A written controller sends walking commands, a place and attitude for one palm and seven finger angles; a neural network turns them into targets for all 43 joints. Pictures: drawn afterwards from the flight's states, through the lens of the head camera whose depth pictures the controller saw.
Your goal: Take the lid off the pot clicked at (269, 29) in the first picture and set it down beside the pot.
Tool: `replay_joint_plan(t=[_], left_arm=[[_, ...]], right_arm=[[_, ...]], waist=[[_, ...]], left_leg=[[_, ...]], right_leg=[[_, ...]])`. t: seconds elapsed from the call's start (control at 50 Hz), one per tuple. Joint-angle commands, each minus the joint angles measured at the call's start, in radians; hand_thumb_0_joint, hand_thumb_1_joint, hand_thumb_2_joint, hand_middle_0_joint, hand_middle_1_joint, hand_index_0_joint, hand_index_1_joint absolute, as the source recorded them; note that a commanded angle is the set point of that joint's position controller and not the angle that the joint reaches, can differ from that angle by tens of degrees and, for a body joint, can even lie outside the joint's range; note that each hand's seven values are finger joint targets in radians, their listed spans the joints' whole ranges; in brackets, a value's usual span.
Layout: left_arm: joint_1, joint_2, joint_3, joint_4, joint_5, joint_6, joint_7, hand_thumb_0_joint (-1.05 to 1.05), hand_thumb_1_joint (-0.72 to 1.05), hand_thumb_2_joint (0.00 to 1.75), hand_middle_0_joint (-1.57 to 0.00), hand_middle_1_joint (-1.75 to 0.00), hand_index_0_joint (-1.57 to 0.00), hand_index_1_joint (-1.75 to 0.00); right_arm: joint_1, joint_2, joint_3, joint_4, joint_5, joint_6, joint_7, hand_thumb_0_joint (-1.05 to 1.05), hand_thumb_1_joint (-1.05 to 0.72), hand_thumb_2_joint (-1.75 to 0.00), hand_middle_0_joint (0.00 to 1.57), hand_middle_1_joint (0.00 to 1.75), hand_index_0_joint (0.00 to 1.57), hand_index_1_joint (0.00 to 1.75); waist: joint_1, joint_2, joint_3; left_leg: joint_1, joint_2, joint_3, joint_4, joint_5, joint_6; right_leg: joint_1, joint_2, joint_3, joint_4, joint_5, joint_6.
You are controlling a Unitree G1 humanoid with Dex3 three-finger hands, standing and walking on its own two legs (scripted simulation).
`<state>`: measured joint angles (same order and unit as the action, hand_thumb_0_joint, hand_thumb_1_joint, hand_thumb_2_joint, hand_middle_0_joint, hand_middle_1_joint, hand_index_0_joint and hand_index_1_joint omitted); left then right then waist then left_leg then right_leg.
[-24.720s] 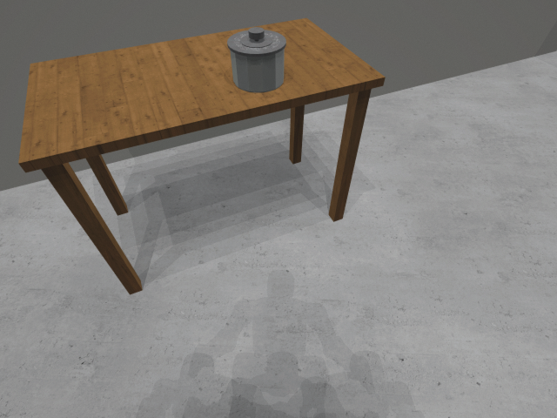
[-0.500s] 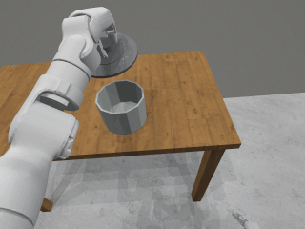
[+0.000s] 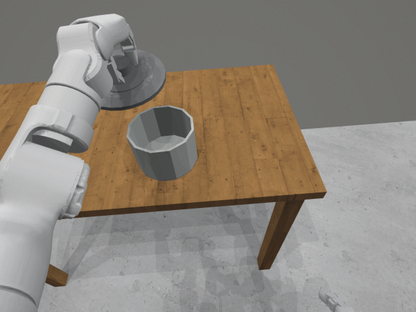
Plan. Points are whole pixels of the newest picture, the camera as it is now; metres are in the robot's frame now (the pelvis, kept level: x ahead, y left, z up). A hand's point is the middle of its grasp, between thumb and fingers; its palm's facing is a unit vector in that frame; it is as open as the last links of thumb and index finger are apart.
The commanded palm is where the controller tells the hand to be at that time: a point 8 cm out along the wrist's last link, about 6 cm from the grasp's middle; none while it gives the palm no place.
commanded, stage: move the lid sideways beside the pot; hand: left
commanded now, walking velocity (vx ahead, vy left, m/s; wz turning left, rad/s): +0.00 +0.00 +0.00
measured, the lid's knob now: (118, 66) +0.51 +0.16 +0.22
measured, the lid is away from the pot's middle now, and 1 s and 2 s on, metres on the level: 0.05 0.16 0.24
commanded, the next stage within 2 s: lower the lid onto the table in 1.78 s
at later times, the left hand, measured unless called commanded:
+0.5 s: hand (77, 69) +0.47 +0.21 +0.24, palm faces -0.24 -0.06 -0.97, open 7.6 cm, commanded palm +0.46 +0.22 +0.32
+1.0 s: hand (49, 73) +0.47 +0.26 +0.24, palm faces -0.25 -0.07 -0.96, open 7.6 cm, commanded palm +0.46 +0.27 +0.32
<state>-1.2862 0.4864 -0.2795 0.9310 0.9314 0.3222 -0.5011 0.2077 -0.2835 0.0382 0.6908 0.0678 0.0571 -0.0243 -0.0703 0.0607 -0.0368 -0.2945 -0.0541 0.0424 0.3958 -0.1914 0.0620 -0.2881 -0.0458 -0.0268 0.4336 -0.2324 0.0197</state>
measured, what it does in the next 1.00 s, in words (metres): stands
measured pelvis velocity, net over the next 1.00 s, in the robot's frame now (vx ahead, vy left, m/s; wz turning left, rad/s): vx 0.00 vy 0.01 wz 0.01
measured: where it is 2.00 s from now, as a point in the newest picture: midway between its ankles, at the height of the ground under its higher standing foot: outside the picture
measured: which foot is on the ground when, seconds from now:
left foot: down 0.00-1.00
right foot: down 0.00-1.00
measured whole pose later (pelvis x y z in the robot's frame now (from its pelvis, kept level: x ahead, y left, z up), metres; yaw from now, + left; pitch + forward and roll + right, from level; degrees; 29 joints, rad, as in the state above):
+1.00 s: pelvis +0.00 +0.01 +0.00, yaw +0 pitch +6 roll -1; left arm -1.23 0.72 -0.18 0.91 0.94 0.17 -0.57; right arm 0.23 -0.30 0.03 0.68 0.09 0.10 -0.03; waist -0.08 0.05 -0.02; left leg -0.32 -0.05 0.03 0.42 -0.20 0.07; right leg -0.28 -0.04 -0.04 0.40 -0.21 0.03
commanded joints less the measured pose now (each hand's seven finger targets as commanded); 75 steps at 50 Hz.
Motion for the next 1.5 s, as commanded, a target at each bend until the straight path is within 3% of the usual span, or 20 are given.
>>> replay_joint_plan(t=[0.0,0.14,0.18,0.26,0.3,0.42,0.46,0.52,0.56,0.64,0.7,0.78,0.84,0.98,1.06,1.14,1.2,1.28,1.42,1.48], left_arm=[[-0.709,0.280,0.085,-0.361,0.024,-0.041,0.053,0.00,0.67,0.95,-0.93,-1.10,-0.85,-1.04],[-0.583,0.298,0.099,-0.203,0.013,-0.028,0.033,0.00,0.67,0.95,-0.93,-1.10,-0.85,-1.04],[-0.612,0.343,0.125,-0.280,0.023,-0.042,0.040,0.00,0.67,0.95,-0.93,-1.10,-0.85,-1.04],[-0.591,0.298,0.081,-0.325,0.021,-0.054,0.032,0.00,0.67,0.95,-0.93,-1.10,-0.85,-1.04],[-0.616,0.354,0.126,-0.321,0.032,-0.057,0.027,0.00,0.67,0.95,-0.93,-1.10,-0.85,-1.04],[-0.581,0.403,0.152,-0.257,0.027,-0.066,0.016,0.00,0.67,0.95,-0.93,-1.10,-0.85,-1.04],[-0.579,0.351,0.102,-0.248,0.018,-0.068,0.014,0.00,0.67,0.95,-0.93,-1.10,-0.85,-1.04],[-0.609,0.424,0.155,-0.302,0.038,-0.086,0.015,0.00,0.67,0.95,-0.93,-1.10,-0.85,-1.04],[-0.571,0.366,0.109,-0.299,0.016,-0.092,0.009,0.00,0.67,0.95,-0.93,-1.10,-0.85,-1.04],[-0.588,0.450,0.170,-0.313,0.032,-0.099,0.003,0.00,0.67,0.95,-0.93,-1.10,-0.85,-1.04],[-0.544,0.426,0.148,-0.207,0.028,-0.099,-0.006,0.00,0.67,0.95,-0.93,-1.10,-0.85,-1.04],[-0.607,0.503,0.180,-0.309,0.044,-0.121,0.004,0.00,0.67,0.95,-0.93,-1.10,-0.85,-1.04],[-0.591,0.455,0.144,-0.293,0.041,-0.127,-0.005,0.00,0.67,0.95,-0.93,-1.10,-0.85,-1.04],[-0.544,0.582,0.221,-0.225,0.044,-0.159,-0.006,0.00,0.67,0.95,-0.93,-1.10,-0.85,-1.04],[-0.540,0.558,0.201,-0.309,0.032,-0.177,-0.008,0.00,0.67,0.95,-0.93,-1.10,-0.85,-1.04],[-0.466,0.569,0.211,-0.185,0.034,-0.179,-0.023,0.00,0.67,0.95,-0.93,-1.10,-0.85,-1.04],[-0.540,0.551,0.179,-0.267,0.031,-0.189,-0.025,0.00,0.67,0.95,-0.93,-1.10,-0.85,-1.04],[-0.563,0.624,0.233,-0.324,0.037,-0.214,-0.013,0.00,0.67,0.95,-0.93,-1.10,-0.85,-1.04],[-0.497,0.689,0.271,-0.186,0.035,-0.242,-0.021,0.00,0.67,0.95,-0.93,-1.10,-0.85,-1.04],[-0.539,0.657,0.239,-0.238,0.044,-0.251,-0.018,0.00,0.67,0.95,-0.93,-1.10,-0.85,-1.04]], right_arm=[[-0.053,-0.113,-0.048,-0.146,0.003,-0.061,-0.017,0.00,-0.90,-0.90,0.20,0.30,0.20,0.30],[-0.019,-0.135,-0.048,-0.108,0.014,-0.040,-0.011,0.00,-0.90,-0.90,0.20,0.30,0.20,0.30],[-0.030,-0.136,-0.048,-0.123,0.010,-0.038,-0.006,0.00,-0.90,-0.90,0.20,0.30,0.20,0.30],[-0.033,-0.136,-0.057,-0.139,0.013,-0.032,-0.003,0.00,-0.90,-0.90,0.20,0.30,0.20,0.30],[-0.029,-0.134,-0.056,-0.133,0.010,-0.031,-0.006,0.00,-0.90,-0.90,0.20,0.30,0.20,0.30],[-0.017,-0.141,-0.053,-0.123,0.016,-0.020,-0.011,0.00,-0.90,-0.90,0.20,0.30,0.20,0.30],[-0.017,-0.147,-0.055,-0.125,0.020,-0.016,-0.008,0.00,-0.90,-0.90,0.20,0.30,0.20,0.30],[-0.017,-0.142,-0.055,-0.134,0.013,-0.015,-0.007,0.00,-0.90,-0.90,0.20,0.30,0.20,0.30],[-0.013,-0.148,-0.059,-0.137,0.017,-0.011,-0.006,0.00,-0.90,-0.90,0.20,0.30,0.20,0.30],[-0.015,-0.147,-0.058,-0.137,0.018,-0.004,-0.006,0.00,-0.90,-0.90,0.20,0.30,0.20,0.30],[-0.006,-0.148,-0.055,-0.123,0.021,0.003,-0.010,0.00,-0.90,-0.90,0.20,0.30,0.20,0.30],[-0.006,-0.153,-0.057,-0.137,0.021,0.006,-0.010,0.00,-0.90,-0.90,0.20,0.30,0.20,0.30],[0.001,-0.150,-0.060,-0.132,0.023,0.006,-0.012,0.00,-0.90,-0.90,0.20,0.30,0.20,0.30],[0.017,-0.165,-0.057,-0.124,0.028,0.014,-0.022,0.00,-0.90,-0.90,0.20,0.30,0.20,0.30],[0.017,-0.169,-0.066,-0.140,0.029,0.014,-0.019,0.00,-0.90,-0.90,0.20,0.30,0.20,0.30],[0.031,-0.169,-0.058,-0.116,0.037,0.028,-0.022,0.00,-0.90,-0.90,0.20,0.30,0.20,0.30],[0.024,-0.171,-0.062,-0.118,0.037,0.033,-0.020,0.00,-0.90,-0.90,0.20,0.30,0.20,0.30],[0.048,-0.171,-0.064,-0.111,0.031,0.025,-0.028,0.00,-0.90,-0.90,0.20,0.30,0.20,0.30],[0.052,-0.181,-0.053,-0.102,0.039,0.035,-0.036,0.00,-0.90,-0.90,0.20,0.30,0.20,0.30],[0.051,-0.177,-0.059,-0.106,0.035,0.036,-0.030,0.00,-0.90,-0.90,0.20,0.30,0.20,0.30]], waist=[[-0.005,-0.034,-0.538],[-0.005,-0.085,-0.362],[0.006,-0.036,-0.424],[-0.006,-0.004,-0.460],[-0.004,-0.026,-0.477],[-0.003,-0.049,-0.417],[-0.012,-0.012,-0.388],[-0.001,-0.003,-0.457],[-0.011,0.011,-0.450],[-0.002,-0.008,-0.459],[-0.010,-0.048,-0.374],[-0.002,0.008,-0.458],[-0.010,0.034,-0.428],[-0.002,0.000,-0.425],[-0.008,0.068,-0.453],[-0.011,0.007,-0.362],[-0.016,0.048,-0.399],[-0.012,0.060,-0.466],[-0.004,0.017,-0.401],[-0.011,0.069,-0.424]], left_leg=[[0.336,0.014,-0.083,0.034,0.376,0.019],[0.240,0.013,-0.081,0.008,0.283,0.012],[0.269,0.015,-0.090,0.014,0.321,0.005],[0.319,0.023,-0.098,0.035,0.404,0.005],[0.319,0.020,-0.097,0.036,0.381,0.009],[0.276,0.019,-0.093,0.023,0.342,0.011],[0.282,0.021,-0.100,0.021,0.358,0.002],[0.309,0.021,-0.102,0.029,0.369,0.006],[0.321,0.024,-0.105,0.032,0.402,0.002],[0.311,0.022,-0.097,0.030,0.375,0.008],[0.249,0.018,-0.092,0.023,0.302,0.013],[0.287,0.021,-0.100,0.027,0.350,0.006],[0.309,0.027,-0.101,0.029,0.343,0.007],[0.246,0.025,-0.081,0.029,0.317,0.017],[0.312,0.032,-0.098,0.053,0.445,0.013],[0.253,0.033,-0.083,0.043,0.366,0.018],[0.288,0.035,-0.089,0.041,0.353,0.016],[0.334,0.040,-0.102,0.052,0.398,0.015],[0.245,0.033,-0.082,0.040,0.344,0.023],[0.294,0.042,-0.096,0.054,0.430,0.012]], right_leg=[[0.101,0.040,0.007,-0.022,0.372,-0.055],[0.047,0.048,-0.020,-0.041,0.305,-0.059],[0.069,0.046,-0.013,-0.031,0.315,-0.063],[0.056,0.047,-0.012,-0.036,0.329,-0.066],[0.065,0.051,-0.011,-0.032,0.325,-0.063],[0.059,0.054,-0.019,-0.041,0.311,-0.063],[0.025,0.052,-0.026,-0.047,0.285,-0.067],[0.054,0.055,-0.019,-0.038,0.297,-0.066],[0.040,0.052,-0.021,-0.046,0.300,-0.067],[0.054,0.056,-0.020,-0.042,0.300,-0.065],[0.037,0.060,-0.029,-0.052,0.268,-0.064],[0.068,0.057,-0.020,-0.042,0.288,-0.066],[0.023,0.062,-0.027,-0.055,0.249,-0.064],[0.081,0.058,-0.019,-0.051,0.293,-0.063],[0.056,0.058,-0.021,-0.057,0.319,-0.066],[0.032,0.067,-0.034,-0.060,0.283,-0.060],[0.018,0.066,-0.035,-0.062,0.257,-0.060],[0.034,0.070,-0.031,-0.066,0.259,-0.059],[0.068,0.067,-0.033,-0.061,0.283,-0.060],[0.040,0.067,-0.034,-0.060,0.289,-0.059]])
